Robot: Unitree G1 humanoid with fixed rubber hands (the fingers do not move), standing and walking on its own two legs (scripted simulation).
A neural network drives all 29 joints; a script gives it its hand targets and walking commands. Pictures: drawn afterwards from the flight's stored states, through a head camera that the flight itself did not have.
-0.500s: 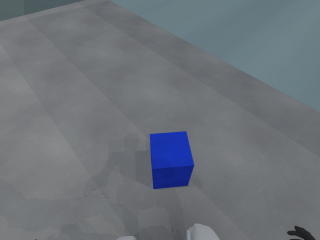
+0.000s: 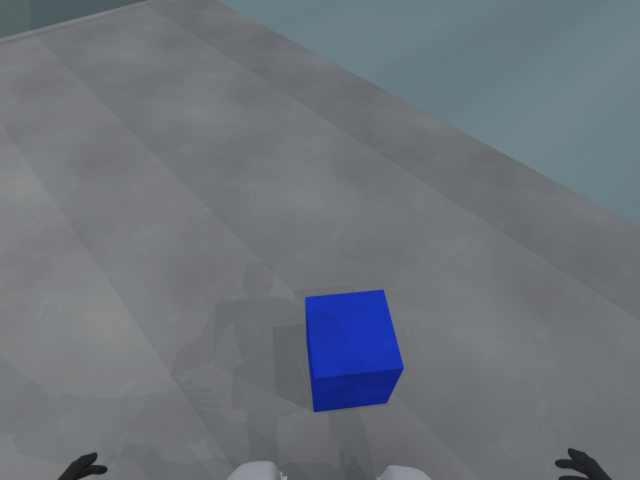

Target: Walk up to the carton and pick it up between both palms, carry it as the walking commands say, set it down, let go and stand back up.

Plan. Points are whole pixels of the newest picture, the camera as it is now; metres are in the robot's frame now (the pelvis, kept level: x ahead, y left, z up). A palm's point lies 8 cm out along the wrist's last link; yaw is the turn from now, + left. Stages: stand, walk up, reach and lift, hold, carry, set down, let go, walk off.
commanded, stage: walk up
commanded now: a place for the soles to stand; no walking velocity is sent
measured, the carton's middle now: (347, 352) +0.51 -0.05 -0.60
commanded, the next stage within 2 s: none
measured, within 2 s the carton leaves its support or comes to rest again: neither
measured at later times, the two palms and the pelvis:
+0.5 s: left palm (76, 459) +0.14 +0.31 -0.06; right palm out of the picture +0.13 -0.35 -0.06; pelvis +0.02 -0.01 +0.03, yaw -1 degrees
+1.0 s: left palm out of the picture +0.12 +0.21 -0.09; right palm out of the picture +0.12 -0.46 -0.08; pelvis +0.04 -0.12 +0.00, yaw +5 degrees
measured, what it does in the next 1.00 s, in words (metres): steps to the right: right foot, then left foot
